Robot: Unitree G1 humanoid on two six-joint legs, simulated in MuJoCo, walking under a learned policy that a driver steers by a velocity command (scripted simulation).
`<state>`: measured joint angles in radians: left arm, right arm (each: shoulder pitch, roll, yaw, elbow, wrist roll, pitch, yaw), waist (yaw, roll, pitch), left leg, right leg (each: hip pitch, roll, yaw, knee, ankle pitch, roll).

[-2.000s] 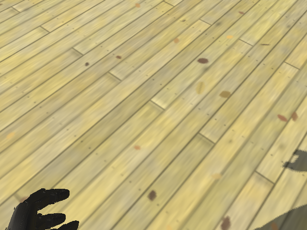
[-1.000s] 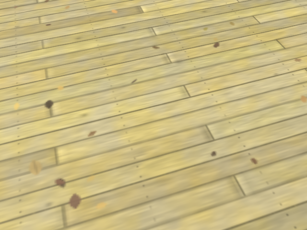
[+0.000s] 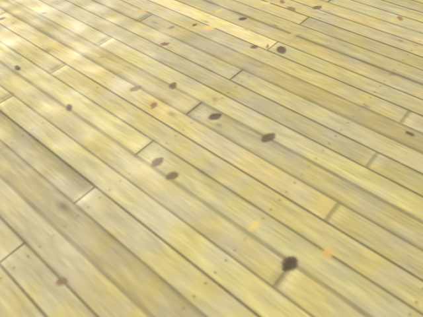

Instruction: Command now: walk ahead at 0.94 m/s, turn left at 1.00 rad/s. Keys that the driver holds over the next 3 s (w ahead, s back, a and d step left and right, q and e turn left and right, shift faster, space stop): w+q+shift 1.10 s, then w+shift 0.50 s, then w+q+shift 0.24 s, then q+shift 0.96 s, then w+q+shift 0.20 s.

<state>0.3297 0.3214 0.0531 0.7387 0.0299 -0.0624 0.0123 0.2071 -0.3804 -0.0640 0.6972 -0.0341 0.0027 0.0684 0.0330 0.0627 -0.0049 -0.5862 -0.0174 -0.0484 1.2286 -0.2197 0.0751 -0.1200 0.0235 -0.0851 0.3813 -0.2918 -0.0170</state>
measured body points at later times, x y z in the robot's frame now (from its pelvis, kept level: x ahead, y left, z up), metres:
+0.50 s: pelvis +0.41 +0.05 -0.01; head +0.44 +0.05 +0.43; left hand +0.45 +0.36 -0.09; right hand +0.55 -0.20 -0.15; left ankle +0.32 +0.03 -0.74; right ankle +0.59 -0.09 -0.67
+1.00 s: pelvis +0.81 +0.27 -0.03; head +0.81 +0.31 +0.42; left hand +0.53 +0.36 -0.15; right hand +1.15 +0.40 -0.05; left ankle +0.85 +0.47 -0.69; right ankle +0.79 +0.03 -0.74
